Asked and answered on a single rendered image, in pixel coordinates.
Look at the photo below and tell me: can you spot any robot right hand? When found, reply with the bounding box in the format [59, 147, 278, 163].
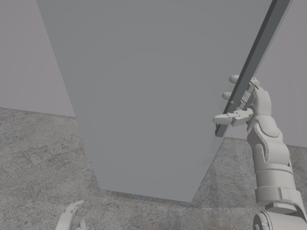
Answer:
[213, 75, 272, 127]

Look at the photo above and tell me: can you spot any right robot upper arm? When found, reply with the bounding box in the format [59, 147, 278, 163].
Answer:
[253, 211, 307, 230]

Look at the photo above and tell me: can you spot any robot left hand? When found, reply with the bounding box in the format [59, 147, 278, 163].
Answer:
[54, 200, 89, 230]

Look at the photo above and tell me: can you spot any fridge door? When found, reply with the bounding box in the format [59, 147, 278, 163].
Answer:
[36, 0, 294, 203]

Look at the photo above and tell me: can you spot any robot right forearm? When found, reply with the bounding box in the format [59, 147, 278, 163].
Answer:
[247, 115, 307, 223]

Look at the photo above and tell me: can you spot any handle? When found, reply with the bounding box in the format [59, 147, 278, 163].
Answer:
[215, 0, 290, 137]

